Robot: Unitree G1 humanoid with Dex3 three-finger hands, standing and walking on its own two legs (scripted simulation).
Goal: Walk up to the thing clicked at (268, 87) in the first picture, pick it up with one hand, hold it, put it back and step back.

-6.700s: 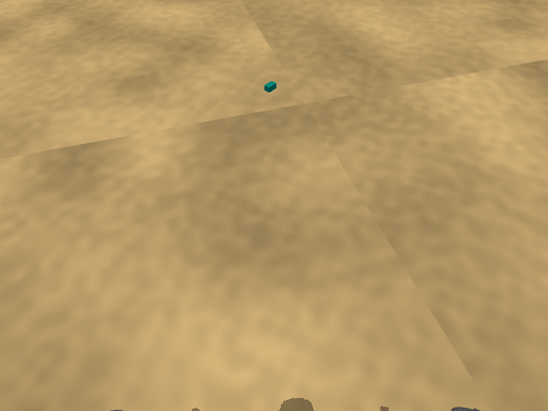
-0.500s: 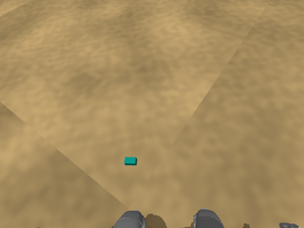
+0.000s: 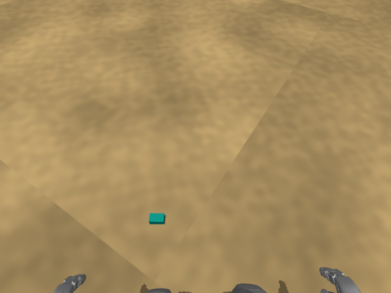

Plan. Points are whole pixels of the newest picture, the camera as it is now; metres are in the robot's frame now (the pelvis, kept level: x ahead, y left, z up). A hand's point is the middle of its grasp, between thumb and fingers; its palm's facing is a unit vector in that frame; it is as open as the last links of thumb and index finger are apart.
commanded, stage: walk up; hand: left
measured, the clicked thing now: (157, 218) +0.50 +0.21 -0.74
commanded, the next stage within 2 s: none
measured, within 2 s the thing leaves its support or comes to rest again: neither
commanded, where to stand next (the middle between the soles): +0.11 -0.02 m, yaw -2 degrees
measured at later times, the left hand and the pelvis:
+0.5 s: hand out of the picture +0.08 +0.25 -0.14, palm faces -0.05 -0.94 -0.34, open 7.4 cm; pelvis -0.01 +0.00 +0.02, yaw -2 degrees
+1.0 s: hand out of the picture +0.10 +0.24 -0.14, palm faces -0.07 -0.94 -0.33, open 7.4 cm; pelvis +0.01 -0.01 +0.02, yaw -3 degrees
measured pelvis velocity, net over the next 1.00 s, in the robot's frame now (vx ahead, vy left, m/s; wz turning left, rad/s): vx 0.01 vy -0.01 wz -0.06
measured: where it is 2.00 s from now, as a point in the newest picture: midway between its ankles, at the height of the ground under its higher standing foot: outside the picture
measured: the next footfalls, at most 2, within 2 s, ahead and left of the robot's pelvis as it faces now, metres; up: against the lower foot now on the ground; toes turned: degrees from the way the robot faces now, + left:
left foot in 1.56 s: +0.13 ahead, +0.11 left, +0.00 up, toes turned -2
right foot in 2.00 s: +0.01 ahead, -0.13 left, +0.00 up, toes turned -5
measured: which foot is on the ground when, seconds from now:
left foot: down 0.00-1.00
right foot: down 0.00-1.00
